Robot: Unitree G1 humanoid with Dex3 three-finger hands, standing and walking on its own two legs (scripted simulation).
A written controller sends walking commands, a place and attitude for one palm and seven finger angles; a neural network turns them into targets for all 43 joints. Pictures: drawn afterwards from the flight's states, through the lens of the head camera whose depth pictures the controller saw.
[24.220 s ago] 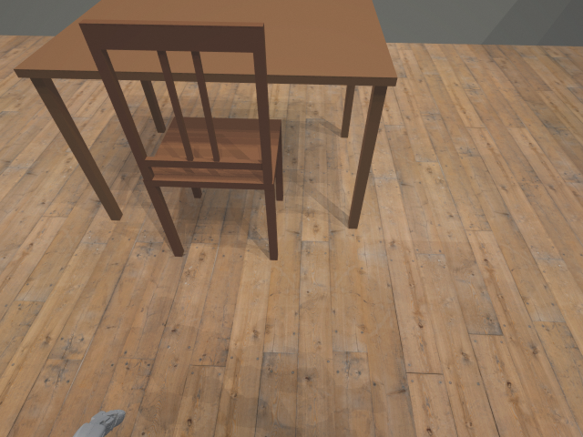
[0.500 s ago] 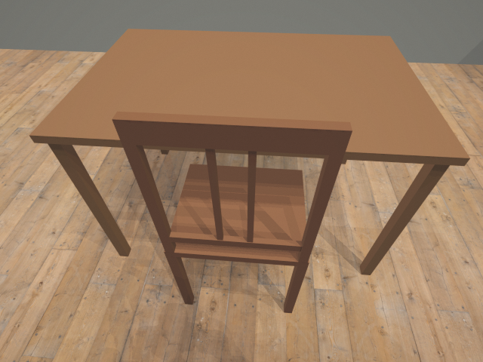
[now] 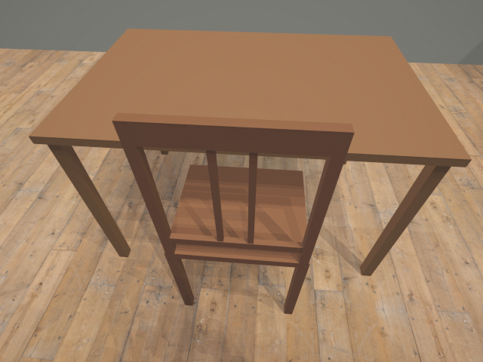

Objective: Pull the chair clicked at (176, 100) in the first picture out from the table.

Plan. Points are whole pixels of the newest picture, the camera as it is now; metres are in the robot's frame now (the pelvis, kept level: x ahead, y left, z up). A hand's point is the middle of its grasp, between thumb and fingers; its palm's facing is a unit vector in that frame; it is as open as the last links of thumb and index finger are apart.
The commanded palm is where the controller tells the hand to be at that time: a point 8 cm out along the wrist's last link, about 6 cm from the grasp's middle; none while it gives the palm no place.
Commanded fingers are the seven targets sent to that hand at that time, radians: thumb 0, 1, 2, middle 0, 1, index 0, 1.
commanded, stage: look again from close up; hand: left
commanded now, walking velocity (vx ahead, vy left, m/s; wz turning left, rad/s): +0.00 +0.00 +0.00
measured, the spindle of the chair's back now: (216, 201) +0.48 +0.10 -0.08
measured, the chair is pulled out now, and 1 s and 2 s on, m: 0.00 0.00 0.00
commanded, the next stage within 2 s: shuffle to correct the standing spot in 0.46 s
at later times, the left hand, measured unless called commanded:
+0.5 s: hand out of the picture -0.04 +0.15 -0.17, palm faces +0.05 -0.99 -0.16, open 7.4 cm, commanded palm none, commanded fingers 0.00 0.90 0.90 -0.20 -0.30 -0.20 -0.30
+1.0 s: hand out of the picture -0.03 +0.20 -0.18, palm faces +0.11 -0.98 -0.19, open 7.4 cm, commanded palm none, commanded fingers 0.00 0.90 0.90 -0.20 -0.30 -0.20 -0.30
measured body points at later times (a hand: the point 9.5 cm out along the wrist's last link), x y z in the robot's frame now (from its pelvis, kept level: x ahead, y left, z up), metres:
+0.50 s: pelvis +0.00 +0.00 +0.00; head +0.00 +0.00 +0.45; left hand -0.04 +0.20 -0.16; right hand -0.03 -0.19 -0.17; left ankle -0.02 +0.13 -0.74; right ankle -0.01 -0.05 -0.74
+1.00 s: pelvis +0.02 +0.04 -0.01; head +0.03 +0.04 +0.44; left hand -0.04 +0.25 -0.16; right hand +0.00 -0.18 -0.16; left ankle -0.02 +0.13 -0.74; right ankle -0.01 -0.05 -0.74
